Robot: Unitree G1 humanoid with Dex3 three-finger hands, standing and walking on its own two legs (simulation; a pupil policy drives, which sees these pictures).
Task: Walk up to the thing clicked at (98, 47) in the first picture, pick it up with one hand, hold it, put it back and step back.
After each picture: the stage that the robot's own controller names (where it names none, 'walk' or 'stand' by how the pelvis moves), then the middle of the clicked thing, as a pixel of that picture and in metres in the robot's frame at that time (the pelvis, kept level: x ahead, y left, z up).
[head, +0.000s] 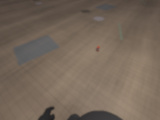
stand; (98, 48) +1.53 -0.08 -0.72
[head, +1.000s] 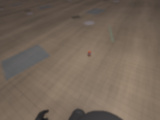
walk; (89, 53) +1.39 +0.21 -0.70
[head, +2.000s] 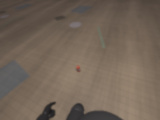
walk; (78, 68) +0.87 +0.32 -0.72
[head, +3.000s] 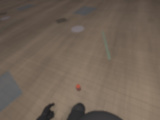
walk; (78, 87) +0.51 +0.25 -0.71
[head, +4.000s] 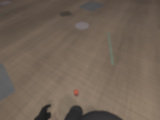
stand; (76, 93) +0.38 +0.20 -0.70
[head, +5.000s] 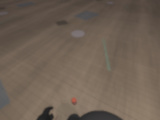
stand; (74, 101) +0.35 +0.21 -0.72
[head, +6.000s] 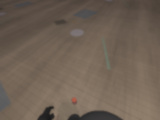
stand; (74, 101) +0.34 +0.22 -0.73
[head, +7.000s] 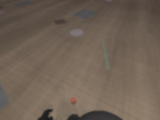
stand; (73, 101) +0.34 +0.22 -0.73
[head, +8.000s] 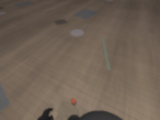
stand; (73, 101) +0.32 +0.22 -0.73
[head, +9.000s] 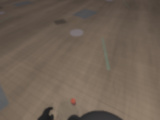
go down; (73, 101) +0.32 +0.22 -0.73
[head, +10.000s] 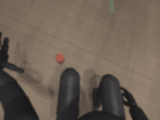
go down; (60, 59) +0.40 +0.27 -0.30
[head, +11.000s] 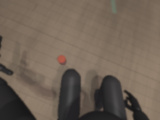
approach; (62, 60) +0.39 +0.28 -0.30
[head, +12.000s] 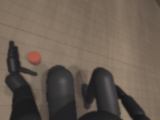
close in; (35, 59) +0.37 +0.31 -0.22
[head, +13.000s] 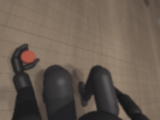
close; (29, 58) +0.37 +0.31 -0.22
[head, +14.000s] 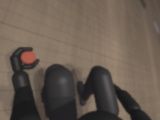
lift; (28, 58) +0.36 +0.31 -0.22
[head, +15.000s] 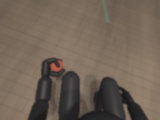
lift; (57, 67) +0.32 +0.26 -0.07
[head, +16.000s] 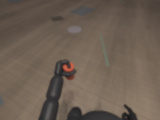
hold; (69, 71) +0.34 +0.17 +0.05
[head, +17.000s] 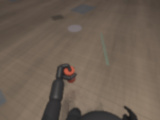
hold; (70, 74) +0.33 +0.17 +0.01
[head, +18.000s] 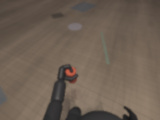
crouch; (71, 75) +0.33 +0.16 +0.00
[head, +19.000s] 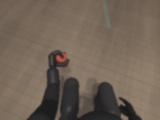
crouch; (62, 60) +0.41 +0.22 -0.09
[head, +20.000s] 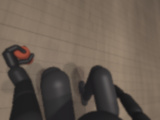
lower; (25, 56) +0.38 +0.32 -0.22
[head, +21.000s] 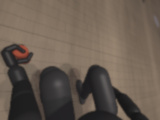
lower; (23, 55) +0.39 +0.32 -0.22
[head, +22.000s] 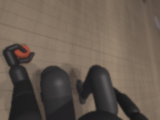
lower; (24, 55) +0.39 +0.32 -0.22
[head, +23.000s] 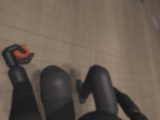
lower; (23, 55) +0.38 +0.32 -0.22
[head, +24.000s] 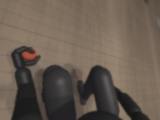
loosen; (30, 57) +0.37 +0.30 -0.22
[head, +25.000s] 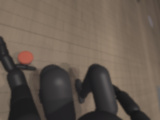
withdraw; (25, 59) +0.37 +0.29 -0.22
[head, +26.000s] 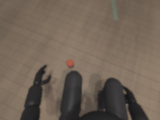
walk; (70, 64) +0.41 +0.24 -0.34
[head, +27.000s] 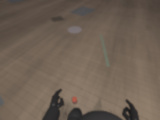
stand; (74, 100) +0.34 +0.18 -0.66
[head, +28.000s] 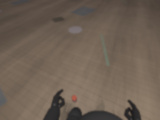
stand; (74, 98) +0.35 +0.20 -0.67
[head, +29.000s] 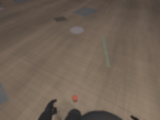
stand; (75, 98) +0.35 +0.19 -0.69
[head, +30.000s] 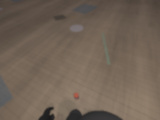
walk; (76, 96) +0.37 +0.19 -0.72
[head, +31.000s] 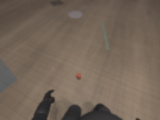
walk; (78, 76) +0.57 +0.17 -0.70
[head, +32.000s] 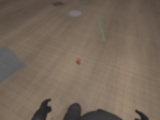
walk; (78, 61) +0.89 +0.25 -0.70
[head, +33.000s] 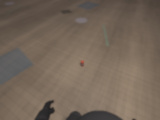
stand; (82, 63) +0.97 +0.20 -0.71
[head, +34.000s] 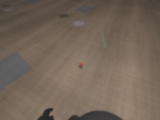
stand; (81, 65) +0.97 +0.23 -0.73
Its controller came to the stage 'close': yes
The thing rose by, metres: 0.71
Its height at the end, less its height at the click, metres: +0.00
